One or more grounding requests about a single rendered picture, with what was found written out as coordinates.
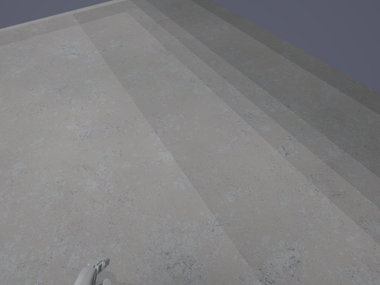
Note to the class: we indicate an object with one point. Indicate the robot left hand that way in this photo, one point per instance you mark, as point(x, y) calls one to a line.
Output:
point(87, 275)

